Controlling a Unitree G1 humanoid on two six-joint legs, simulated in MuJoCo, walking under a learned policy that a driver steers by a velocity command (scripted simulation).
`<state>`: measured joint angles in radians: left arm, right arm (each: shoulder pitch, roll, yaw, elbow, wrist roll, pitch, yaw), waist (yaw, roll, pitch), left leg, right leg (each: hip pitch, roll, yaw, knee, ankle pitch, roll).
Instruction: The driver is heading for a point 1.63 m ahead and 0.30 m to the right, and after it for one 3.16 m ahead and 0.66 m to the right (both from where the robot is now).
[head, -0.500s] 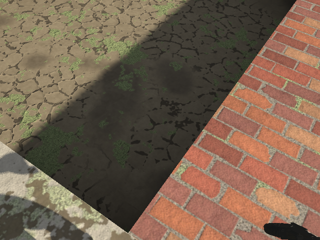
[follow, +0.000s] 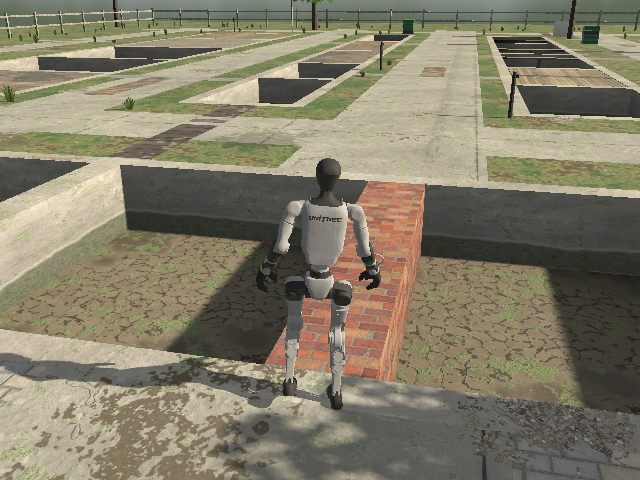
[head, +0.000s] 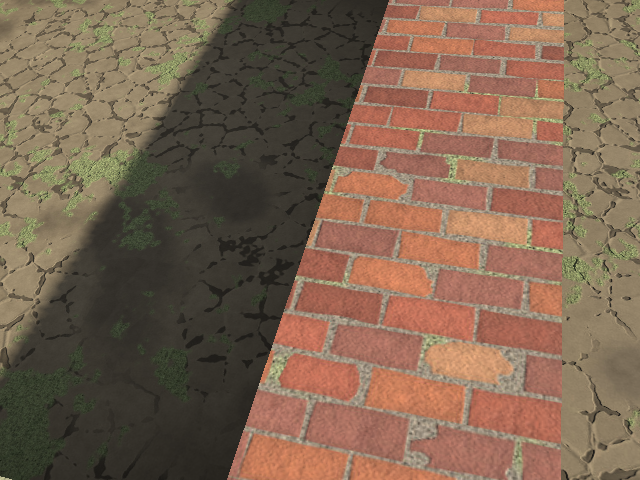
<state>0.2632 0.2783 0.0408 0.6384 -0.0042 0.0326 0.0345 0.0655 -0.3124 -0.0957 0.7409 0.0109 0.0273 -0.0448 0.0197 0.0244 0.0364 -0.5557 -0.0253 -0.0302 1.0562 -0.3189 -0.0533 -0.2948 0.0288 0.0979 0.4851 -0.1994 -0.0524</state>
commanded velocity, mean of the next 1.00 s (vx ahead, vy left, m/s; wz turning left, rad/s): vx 0.00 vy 0.00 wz -0.40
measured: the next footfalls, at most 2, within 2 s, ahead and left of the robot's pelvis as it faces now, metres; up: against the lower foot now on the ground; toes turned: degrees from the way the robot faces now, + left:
left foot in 0.26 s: +0.06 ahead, +0.14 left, +0.00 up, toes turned -16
right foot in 0.70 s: -0.03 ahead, -0.11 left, +0.00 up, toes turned -20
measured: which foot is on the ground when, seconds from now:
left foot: up 0.00-0.24, down 0.26-0.70, up 0.72-0.92, down 0.94-1.00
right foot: down 0.00-0.26, up 0.28-0.68, down 0.70-1.00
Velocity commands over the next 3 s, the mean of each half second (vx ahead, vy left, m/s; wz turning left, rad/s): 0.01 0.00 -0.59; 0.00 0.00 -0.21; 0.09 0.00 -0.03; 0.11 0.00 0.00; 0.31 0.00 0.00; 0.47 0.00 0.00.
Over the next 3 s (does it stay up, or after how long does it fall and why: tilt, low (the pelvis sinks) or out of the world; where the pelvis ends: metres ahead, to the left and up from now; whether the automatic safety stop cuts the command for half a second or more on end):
stays up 0.40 -0.03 0.00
